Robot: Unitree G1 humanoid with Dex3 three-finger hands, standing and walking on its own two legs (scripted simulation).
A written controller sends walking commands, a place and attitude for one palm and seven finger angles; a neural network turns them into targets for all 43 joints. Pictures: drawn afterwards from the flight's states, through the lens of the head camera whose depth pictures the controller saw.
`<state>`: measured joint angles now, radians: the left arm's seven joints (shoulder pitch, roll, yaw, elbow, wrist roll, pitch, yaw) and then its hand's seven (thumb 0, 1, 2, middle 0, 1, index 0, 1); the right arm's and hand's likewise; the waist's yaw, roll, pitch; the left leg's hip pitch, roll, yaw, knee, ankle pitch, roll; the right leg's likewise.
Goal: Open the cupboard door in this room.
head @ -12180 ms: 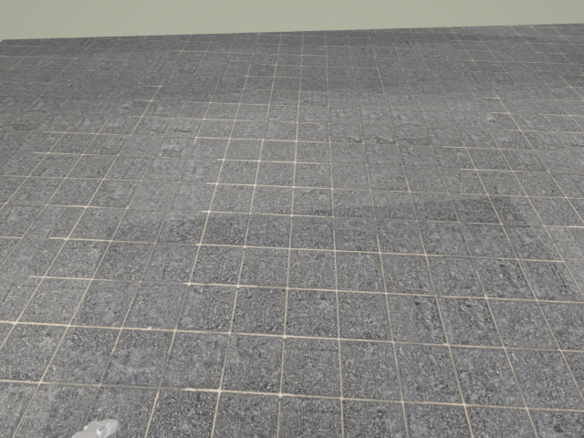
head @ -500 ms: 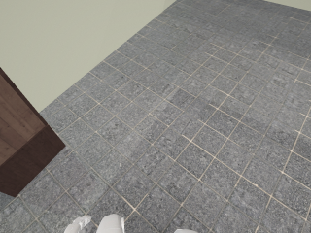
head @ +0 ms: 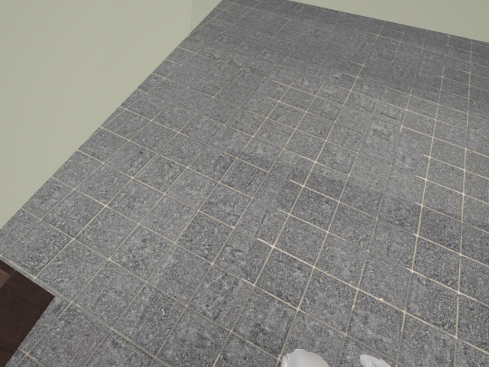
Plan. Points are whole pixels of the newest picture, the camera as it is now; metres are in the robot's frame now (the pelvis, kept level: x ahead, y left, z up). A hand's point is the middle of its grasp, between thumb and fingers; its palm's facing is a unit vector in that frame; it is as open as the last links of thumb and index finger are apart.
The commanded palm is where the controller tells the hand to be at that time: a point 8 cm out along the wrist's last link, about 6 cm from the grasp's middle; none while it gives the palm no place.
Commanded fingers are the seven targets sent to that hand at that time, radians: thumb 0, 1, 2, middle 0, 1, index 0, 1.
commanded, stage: turn to face it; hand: left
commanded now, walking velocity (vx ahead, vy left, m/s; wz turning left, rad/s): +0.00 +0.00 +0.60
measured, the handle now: out of the picture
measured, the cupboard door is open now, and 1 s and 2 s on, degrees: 0 0 0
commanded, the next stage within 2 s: none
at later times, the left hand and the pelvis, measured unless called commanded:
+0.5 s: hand out of the picture +0.10 +0.20 -0.19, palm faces +0.21 -0.96 -0.18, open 7.4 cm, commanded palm none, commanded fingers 0.00 0.90 0.90 -0.20 -0.30 -0.20 -0.30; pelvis +0.02 +0.00 -0.03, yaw +13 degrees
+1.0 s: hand out of the picture -0.02 +0.18 -0.15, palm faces +0.50 -0.81 -0.30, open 7.4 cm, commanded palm none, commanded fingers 0.00 0.90 0.90 -0.20 -0.30 -0.20 -0.30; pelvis +0.00 -0.05 -0.01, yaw +30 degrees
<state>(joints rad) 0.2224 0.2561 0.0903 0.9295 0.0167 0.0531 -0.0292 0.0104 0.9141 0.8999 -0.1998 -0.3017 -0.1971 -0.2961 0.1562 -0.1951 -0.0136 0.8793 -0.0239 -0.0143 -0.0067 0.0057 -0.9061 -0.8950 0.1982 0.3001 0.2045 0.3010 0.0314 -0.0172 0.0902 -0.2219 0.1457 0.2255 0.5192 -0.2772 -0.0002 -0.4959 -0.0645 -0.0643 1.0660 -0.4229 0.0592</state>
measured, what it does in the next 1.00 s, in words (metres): steps on the spot, turning left: right foot, then left foot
